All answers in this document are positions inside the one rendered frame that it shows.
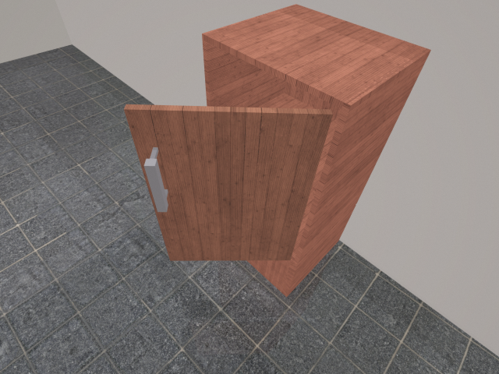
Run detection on cupboard door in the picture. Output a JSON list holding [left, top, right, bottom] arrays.
[[124, 104, 333, 261]]

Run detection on handle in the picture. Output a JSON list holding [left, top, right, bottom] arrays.
[[144, 147, 168, 212]]

